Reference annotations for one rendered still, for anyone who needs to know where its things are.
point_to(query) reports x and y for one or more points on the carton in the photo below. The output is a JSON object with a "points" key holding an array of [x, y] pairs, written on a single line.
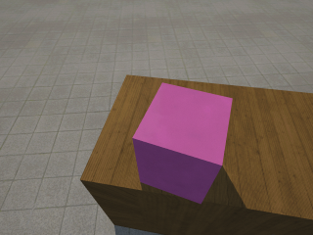
{"points": [[180, 143]]}

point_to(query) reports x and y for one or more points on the pedestal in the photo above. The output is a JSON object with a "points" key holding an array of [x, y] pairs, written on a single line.
{"points": [[265, 183]]}

